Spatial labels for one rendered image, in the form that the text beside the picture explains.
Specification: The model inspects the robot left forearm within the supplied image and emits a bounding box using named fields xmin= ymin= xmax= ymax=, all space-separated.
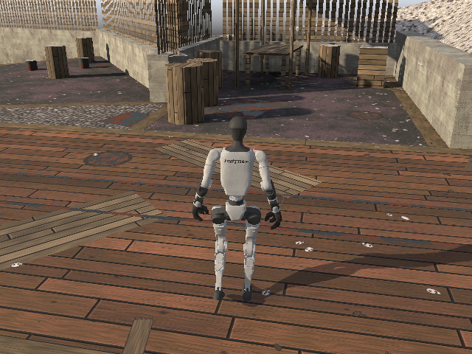
xmin=193 ymin=177 xmax=208 ymax=207

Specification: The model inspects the left robot upper arm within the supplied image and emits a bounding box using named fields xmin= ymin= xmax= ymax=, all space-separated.
xmin=201 ymin=148 xmax=222 ymax=189

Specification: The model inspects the left robot foot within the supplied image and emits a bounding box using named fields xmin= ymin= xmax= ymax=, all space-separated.
xmin=213 ymin=288 xmax=225 ymax=300

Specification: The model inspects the right robot hand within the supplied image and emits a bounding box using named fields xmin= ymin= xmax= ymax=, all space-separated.
xmin=265 ymin=211 xmax=282 ymax=229

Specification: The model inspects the robot right forearm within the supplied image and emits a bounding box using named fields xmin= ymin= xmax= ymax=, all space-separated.
xmin=265 ymin=180 xmax=280 ymax=213

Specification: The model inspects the left robot hand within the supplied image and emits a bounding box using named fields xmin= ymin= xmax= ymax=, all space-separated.
xmin=192 ymin=204 xmax=209 ymax=221

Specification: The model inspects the right robot upper arm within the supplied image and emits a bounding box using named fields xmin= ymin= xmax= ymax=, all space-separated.
xmin=253 ymin=149 xmax=272 ymax=191

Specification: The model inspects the right robot shin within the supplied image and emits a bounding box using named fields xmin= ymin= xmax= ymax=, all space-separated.
xmin=244 ymin=244 xmax=256 ymax=291

